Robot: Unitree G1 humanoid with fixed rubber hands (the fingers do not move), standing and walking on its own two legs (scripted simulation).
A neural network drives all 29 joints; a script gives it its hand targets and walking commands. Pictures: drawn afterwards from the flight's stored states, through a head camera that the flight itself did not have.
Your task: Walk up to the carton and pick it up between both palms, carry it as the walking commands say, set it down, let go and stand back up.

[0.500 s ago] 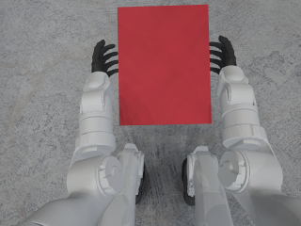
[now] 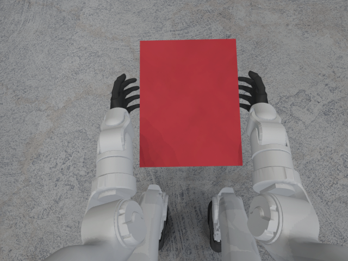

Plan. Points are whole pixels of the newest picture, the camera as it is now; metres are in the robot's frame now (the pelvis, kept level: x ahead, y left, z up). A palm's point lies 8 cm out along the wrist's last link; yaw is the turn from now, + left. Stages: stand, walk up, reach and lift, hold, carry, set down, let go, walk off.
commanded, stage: reach and lift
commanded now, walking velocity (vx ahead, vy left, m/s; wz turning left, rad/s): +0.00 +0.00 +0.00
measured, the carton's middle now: (187, 108) +0.47 +0.02 -0.13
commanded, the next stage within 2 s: none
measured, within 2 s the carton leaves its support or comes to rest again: neither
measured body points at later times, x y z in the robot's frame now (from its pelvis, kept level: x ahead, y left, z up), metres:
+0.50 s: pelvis +0.02 +0.00 +0.07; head +0.20 +0.00 +0.48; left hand +0.43 +0.17 +0.03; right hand +0.45 -0.14 +0.02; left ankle +0.08 +0.13 -0.55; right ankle +0.09 -0.12 -0.55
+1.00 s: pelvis +0.04 +0.00 +0.14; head +0.17 +0.00 +0.56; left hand +0.40 +0.17 +0.10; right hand +0.43 -0.14 +0.09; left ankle +0.08 +0.13 -0.55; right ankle +0.09 -0.12 -0.55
